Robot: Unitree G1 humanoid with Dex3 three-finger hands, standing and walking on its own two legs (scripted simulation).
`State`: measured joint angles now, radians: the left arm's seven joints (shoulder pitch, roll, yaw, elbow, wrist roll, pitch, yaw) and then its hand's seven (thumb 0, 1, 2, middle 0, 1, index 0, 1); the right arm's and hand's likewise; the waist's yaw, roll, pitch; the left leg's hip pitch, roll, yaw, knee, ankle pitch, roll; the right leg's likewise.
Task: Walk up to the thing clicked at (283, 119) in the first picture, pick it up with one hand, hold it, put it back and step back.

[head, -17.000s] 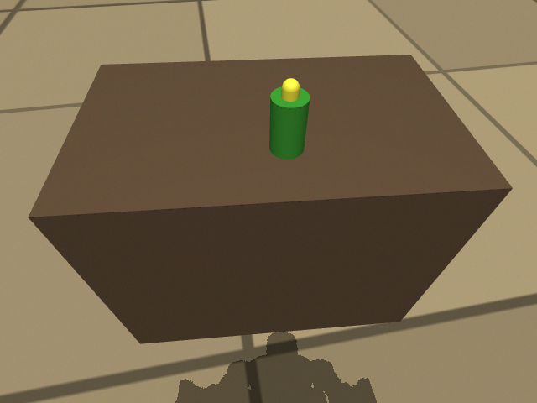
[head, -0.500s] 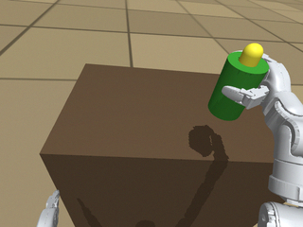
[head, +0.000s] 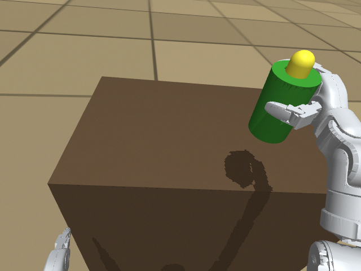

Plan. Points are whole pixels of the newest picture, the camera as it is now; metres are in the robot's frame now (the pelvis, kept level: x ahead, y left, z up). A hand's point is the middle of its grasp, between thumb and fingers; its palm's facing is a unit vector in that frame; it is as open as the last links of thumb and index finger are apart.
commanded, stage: hold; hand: right
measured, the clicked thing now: (284, 96) +0.34 -0.16 +0.28
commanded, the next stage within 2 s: crouch in 0.74 s
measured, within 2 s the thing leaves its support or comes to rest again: neither
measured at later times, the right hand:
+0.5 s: hand (285, 96) +0.34 -0.16 +0.28, palm faces +0.08 +1.00 -0.03, open 11.0 cm
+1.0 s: hand (283, 94) +0.35 -0.16 +0.28, palm faces +0.06 +1.00 -0.02, open 11.0 cm
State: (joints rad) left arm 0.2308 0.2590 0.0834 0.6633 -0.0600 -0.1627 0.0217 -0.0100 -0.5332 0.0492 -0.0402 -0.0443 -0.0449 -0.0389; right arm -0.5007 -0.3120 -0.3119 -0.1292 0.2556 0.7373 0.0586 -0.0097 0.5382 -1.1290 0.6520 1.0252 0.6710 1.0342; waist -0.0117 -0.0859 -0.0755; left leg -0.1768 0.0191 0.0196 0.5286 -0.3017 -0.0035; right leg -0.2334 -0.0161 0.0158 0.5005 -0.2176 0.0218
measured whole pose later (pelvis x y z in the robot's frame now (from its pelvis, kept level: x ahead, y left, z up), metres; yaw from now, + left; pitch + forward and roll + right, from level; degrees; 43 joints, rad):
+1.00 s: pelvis +0.00 +0.00 +0.00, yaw +0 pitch -3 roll +0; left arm 0.22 0.26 0.08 0.69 -0.06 -0.17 0.03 -0.01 -0.54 0.06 -0.04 -0.04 -0.04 -0.04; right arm -0.54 -0.31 -0.30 -0.07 0.25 0.75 0.06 -0.01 0.54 -1.13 0.66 1.02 0.67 1.03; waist -0.01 -0.09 -0.07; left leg -0.17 0.02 0.02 0.52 -0.30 -0.01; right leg -0.23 -0.02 0.01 0.50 -0.22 0.02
